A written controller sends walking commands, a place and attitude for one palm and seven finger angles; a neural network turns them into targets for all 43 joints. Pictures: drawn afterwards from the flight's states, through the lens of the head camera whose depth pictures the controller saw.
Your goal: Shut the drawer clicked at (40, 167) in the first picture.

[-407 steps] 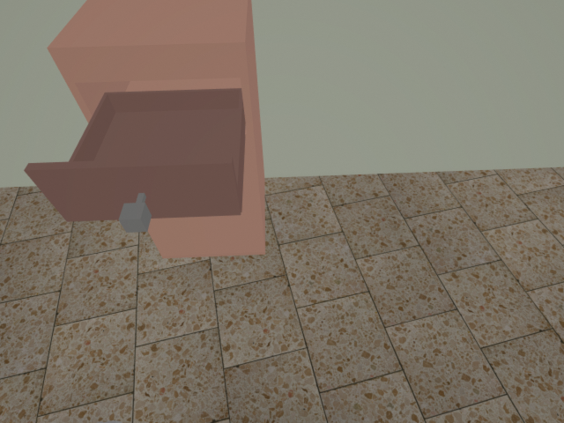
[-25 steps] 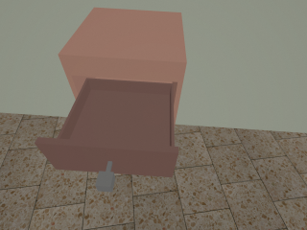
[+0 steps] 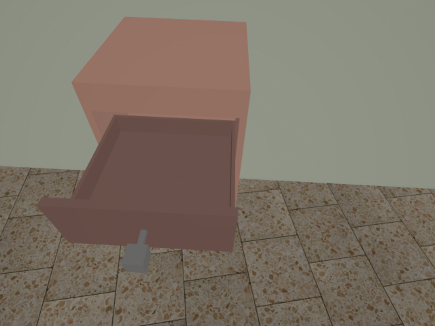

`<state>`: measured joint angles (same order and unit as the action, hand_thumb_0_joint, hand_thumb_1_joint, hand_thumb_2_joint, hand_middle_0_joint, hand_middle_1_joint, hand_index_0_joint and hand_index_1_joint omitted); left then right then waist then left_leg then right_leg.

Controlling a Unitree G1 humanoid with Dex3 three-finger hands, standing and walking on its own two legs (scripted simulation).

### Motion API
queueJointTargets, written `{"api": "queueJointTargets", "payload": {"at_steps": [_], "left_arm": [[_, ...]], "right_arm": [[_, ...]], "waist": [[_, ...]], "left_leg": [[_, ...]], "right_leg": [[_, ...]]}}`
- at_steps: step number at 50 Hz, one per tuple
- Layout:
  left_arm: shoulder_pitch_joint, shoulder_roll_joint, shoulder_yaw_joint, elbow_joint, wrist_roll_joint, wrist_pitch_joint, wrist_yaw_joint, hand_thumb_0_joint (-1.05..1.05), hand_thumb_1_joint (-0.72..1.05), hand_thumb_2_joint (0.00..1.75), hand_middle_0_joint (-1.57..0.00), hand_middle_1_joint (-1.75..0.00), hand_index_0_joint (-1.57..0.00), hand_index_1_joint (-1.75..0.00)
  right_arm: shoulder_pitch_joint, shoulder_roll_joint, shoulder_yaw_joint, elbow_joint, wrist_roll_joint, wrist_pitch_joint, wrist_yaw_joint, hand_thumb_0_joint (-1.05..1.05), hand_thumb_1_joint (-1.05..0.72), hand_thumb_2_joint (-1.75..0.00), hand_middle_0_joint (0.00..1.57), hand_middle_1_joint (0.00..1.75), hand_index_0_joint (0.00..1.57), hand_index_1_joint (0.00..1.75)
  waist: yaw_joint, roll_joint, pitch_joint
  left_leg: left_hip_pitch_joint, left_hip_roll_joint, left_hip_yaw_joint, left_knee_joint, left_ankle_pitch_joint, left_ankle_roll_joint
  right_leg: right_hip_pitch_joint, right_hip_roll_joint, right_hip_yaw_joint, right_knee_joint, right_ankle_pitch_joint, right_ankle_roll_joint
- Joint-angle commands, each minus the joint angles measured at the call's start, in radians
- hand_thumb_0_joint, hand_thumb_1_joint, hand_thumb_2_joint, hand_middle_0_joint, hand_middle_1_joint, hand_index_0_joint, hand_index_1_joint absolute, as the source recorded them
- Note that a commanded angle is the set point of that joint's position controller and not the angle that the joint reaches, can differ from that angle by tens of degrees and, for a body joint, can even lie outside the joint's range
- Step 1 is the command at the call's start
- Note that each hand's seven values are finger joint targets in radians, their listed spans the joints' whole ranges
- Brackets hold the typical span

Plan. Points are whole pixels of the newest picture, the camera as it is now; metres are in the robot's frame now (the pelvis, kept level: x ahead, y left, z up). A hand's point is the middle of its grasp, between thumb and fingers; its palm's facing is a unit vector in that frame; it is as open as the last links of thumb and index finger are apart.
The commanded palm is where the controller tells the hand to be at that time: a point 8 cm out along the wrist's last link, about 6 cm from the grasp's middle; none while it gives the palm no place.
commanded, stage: look again from close up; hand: left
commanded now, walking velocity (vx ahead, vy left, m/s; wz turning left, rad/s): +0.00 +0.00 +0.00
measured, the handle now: (139, 248) +0.27 +0.18 -0.04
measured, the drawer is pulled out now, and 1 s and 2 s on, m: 0.30 0.30 0.30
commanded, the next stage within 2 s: raise the hand and make a fist in 0.10 s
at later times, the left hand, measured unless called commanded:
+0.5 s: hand (129, 295) +0.17 +0.17 -0.01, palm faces +0.20 -0.98 -0.03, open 6.5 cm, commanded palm +0.09 +0.20 -0.05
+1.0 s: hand (131, 324) +0.13 +0.15 -0.01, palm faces +0.00 -1.00 -0.04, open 4.0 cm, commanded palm +0.08 +0.21 +0.00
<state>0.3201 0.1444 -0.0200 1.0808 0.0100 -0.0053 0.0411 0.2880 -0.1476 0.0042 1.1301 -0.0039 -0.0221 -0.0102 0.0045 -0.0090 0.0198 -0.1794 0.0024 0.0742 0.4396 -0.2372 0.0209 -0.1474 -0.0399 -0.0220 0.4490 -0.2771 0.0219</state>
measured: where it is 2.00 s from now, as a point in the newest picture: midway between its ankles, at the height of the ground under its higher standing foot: outside the picture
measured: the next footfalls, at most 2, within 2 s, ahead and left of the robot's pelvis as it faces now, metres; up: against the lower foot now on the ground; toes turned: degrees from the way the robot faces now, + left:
none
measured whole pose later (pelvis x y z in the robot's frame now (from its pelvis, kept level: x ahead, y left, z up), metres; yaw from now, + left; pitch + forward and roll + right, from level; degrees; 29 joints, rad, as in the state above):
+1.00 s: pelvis -0.03 -0.02 -0.07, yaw +3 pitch +10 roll -2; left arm 0.61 0.20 0.10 -0.19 -0.25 -0.29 -0.26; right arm 0.25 -0.15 0.01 0.55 0.04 -0.19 -0.04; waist 0.00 0.05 -0.13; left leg -0.77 0.05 -0.02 1.05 -0.45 -0.01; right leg -0.69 -0.02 -0.09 1.02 -0.50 -0.02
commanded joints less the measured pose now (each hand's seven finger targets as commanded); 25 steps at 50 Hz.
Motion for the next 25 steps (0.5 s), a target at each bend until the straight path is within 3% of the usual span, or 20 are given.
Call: {"api": "queueJointTargets", "payload": {"at_steps": [1,9,10,11,12,13,14,15,16,17,18,19,20,21,22,23,25], "left_arm": [[0.069,0.096,0.022,-0.024,0.003,-0.018,0.004,0.00,0.90,0.90,-0.20,-0.30,-0.20,-0.30],[0.074,0.095,0.020,-0.023,0.001,-0.017,0.004,0.00,0.90,0.90,-0.20,-0.30,-0.20,-0.30],[0.114,0.126,0.027,0.012,0.017,-0.040,0.037,0.00,0.90,0.90,-0.20,-0.30,-0.20,-0.30],[-0.585,0.311,0.112,-1.513,-0.204,-0.251,0.020,0.00,0.90,0.90,-0.22,-0.32,-0.22,-0.32],[-0.195,0.255,0.127,-1.258,-0.117,-0.196,0.070,0.00,0.90,0.90,-0.24,-0.34,-0.24,-0.34],[-0.134,0.182,0.069,-1.186,-0.135,-0.147,0.122,0.00,0.90,0.90,-0.26,-0.37,-0.26,-0.37],[0.127,-0.018,-0.037,-0.975,-0.134,-0.055,0.110,0.00,0.90,0.90,-0.28,-0.39,-0.28,-0.39],[-0.004,-0.023,-0.056,-1.183,-0.181,-0.081,0.080,0.00,0.90,0.90,-0.30,-0.41,-0.30,-0.41],[0.009,0.012,-0.032,-1.193,-0.176,-0.123,0.064,0.00,0.90,0.90,-0.32,-0.43,-0.32,-0.43],[0.033,0.014,-0.021,-1.158,-0.166,-0.172,0.050,0.00,0.90,0.90,-0.34,-0.45,-0.34,-0.45],[0.124,-0.007,-0.009,-1.064,-0.168,-0.208,0.024,0.00,0.90,0.90,-0.36,-0.47,-0.36,-0.47],[0.196,-0.007,0.020,-0.993,-0.173,-0.259,-0.012,0.00,0.90,0.90,-0.38,-0.50,-0.38,-0.50],[0.318,-0.023,0.043,-0.921,-0.192,-0.316,-0.067,0.00,0.90,0.90,-0.40,-0.52,-0.40,-0.52],[0.395,-0.015,0.068,-0.911,-0.215,-0.383,-0.128,0.00,0.90,0.90,-0.42,-0.54,-0.42,-0.54],[0.442,-0.005,0.090,-0.922,-0.230,-0.447,-0.190,0.00,0.90,0.90,-0.44,-0.56,-0.44,-0.56],[0.488,0.061,0.170,-0.889,-0.229,-0.503,-0.242,0.00,0.90,0.90,-0.46,-0.58,-0.46,-0.58],[0.391,0.060,0.129,-0.997,-0.239,-0.599,-0.336,0.00,0.90,0.90,-0.50,-0.62,-0.50,-0.62]], "right_arm": [[0.056,-0.094,-0.012,-0.018,-0.001,-0.009,-0.009,0.00,-0.90,-0.90,0.20,0.30,0.20,0.30],[0.061,-0.090,-0.010,-0.006,-0.001,-0.008,-0.010,0.00,-0.90,-0.90,0.20,0.30,0.20,0.30],[-0.044,-0.118,-0.012,-0.096,0.001,-0.015,-0.007,0.00,-0.90,-0.90,0.20,0.30,0.20,0.30],[-0.006,-0.291,-0.042,-0.437,0.048,-0.158,-0.056,0.00,-0.90,-0.90,0.20,0.30,0.20,0.30],[-0.116,-0.188,-0.009,-0.379,0.045,-0.249,-0.087,0.00,-0.90,-0.90,0.20,0.30,0.20,0.30],[-0.112,-0.214,-0.032,-0.322,0.045,-0.282,-0.083,0.00,-0.90,-0.90,0.20,0.30,0.20,0.30],[-0.077,-0.176,-0.031,-0.309,0.058,-0.283,-0.068,0.00,-0.90,-0.90,0.20,0.30,0.20,0.30],[-0.088,-0.205,-0.028,-0.392,0.064,-0.293,-0.069,0.00,-0.90,-0.90,0.20,0.30,0.20,0.30],[-0.108,-0.216,-0.041,-0.416,0.059,-0.315,-0.074,0.00,-0.90,-0.90,0.20,0.30,0.20,0.30],[-0.108,-0.221,-0.048,-0.441,0.040,-0.331,-0.073,0.00,-0.90,-0.90,0.20,0.30,0.20,0.30],[-0.114,-0.219,-0.057,-0.473,0.030,-0.334,-0.064,0.00,-0.90,-0.90,0.20,0.30,0.20,0.30],[-0.114,-0.217,-0.065,-0.498,0.021,-0.331,-0.053,0.00,-0.90,-0.90,0.20,0.30,0.20,0.30],[-0.139,-0.210,-0.076,-0.530,0.018,-0.330,-0.043,0.00,-0.90,-0.90,0.20,0.30,0.20,0.30],[-0.154,-0.206,-0.085,-0.557,0.018,-0.325,-0.030,0.00,-0.90,-0.90,0.20,0.30,0.20,0.30],[-0.168,-0.206,-0.092,-0.590,0.018,-0.323,-0.016,0.00,-0.90,-0.90,0.20,0.30,0.20,0.30],[-0.172,-0.203,-0.107,-0.605,0.027,-0.318,0.004,0.00,-0.90,-0.90,0.20,0.30,0.20,0.30],[-0.191,-0.209,-0.106,-0.670,0.029,-0.327,0.024,0.00,-0.90,-0.90,0.20,0.30,0.20,0.30]], "waist": [[-0.003,0.004,0.057],[-0.001,0.001,0.064],[0.026,-0.078,0.113],[-0.108,0.115,-0.417],[0.003,0.259,-0.378],[-0.033,0.221,-0.300],[-0.040,0.134,-0.157],[-0.046,0.097,-0.063],[-0.065,0.050,-0.020],[-0.073,-0.040,0.025],[-0.060,-0.107,0.060],[-0.032,-0.223,0.045],[0.008,-0.287,0.038],[0.031,-0.331,0.012],[0.049,-0.330,-0.039],[0.072,-0.240,-0.077],[0.048,-0.108,-0.163]], "left_leg": [[0.011,0.102,-0.100,-0.087,0.110,0.023],[0.010,0.102,-0.100,-0.088,0.104,0.021],[-0.112,0.110,-0.073,0.130,0.178,-0.019],[0.195,-0.001,-0.061,-0.010,0.220,0.011],[0.207,0.029,-0.033,-0.022,0.305,0.017],[0.110,0.038,-0.046,-0.014,0.217,-0.017],[0.025,0.044,-0.062,-0.020,0.117,-0.008],[-0.045,0.032,-0.089,-0.017,0.039,-0.007],[-0.079,0.022,-0.090,0.013,-0.033,-0.001],[-0.142,0.006,-0.096,0.052,-0.072,0.003],[-0.201,-0.007,-0.091,0.095,-0.097,0.002],[-0.262,-0.006,-0.089,0.139,-0.095,-0.008],[-0.334,-0.008,-0.077,0.185,-0.103,-0.015],[-0.389,-0.009,-0.068,0.227,-0.103,-0.019],[-0.426,-0.018,-0.059,0.267,-0.087,-0.022],[-0.437,-0.026,-0.048,0.300,-0.045,-0.032],[-0.484,-0.032,-0.029,0.387,-0.018,-0.026]], "right_leg": [[-0.085,-0.069,0.067,-0.084,0.138,-0.049],[-0.094,-0.064,0.070,-0.086,0.128,-0.052],[-0.093,-0.117,0.115,-0.094,0.480,-0.036],[0.014,-0.012,0.022,0.013,0.358,-0.044],[-0.018,0.031,-0.011,0.058,0.192,-0.067],[-0.080,0.029,-0.054,0.051,0.102,-0.057],[-0.146,0.022,-0.074,0.047,0.074,-0.048],[-0.156,0.019,-0.084,0.043,0.047,-0.041],[-0.221,0.024,-0.082,0.029,-0.015,-0.036],[-0.287,0.030,-0.086,0.038,-0.073,-0.031],[-0.345,0.034,-0.087,0.048,-0.136,-0.033],[-0.392,0.040,-0.093,0.087,-0.174,-0.032],[-0.427,0.041,-0.084,0.126,-0.206,-0.032],[-0.436,0.040,-0.070,0.162,-0.205,-0.032],[-0.416,0.039,-0.052,0.205,-0.157,-0.033],[-0.378,0.031,-0.032,0.245,-0.069,-0.046],[-0.400,0.019,-0.013,0.341,0.042,-0.048]]}}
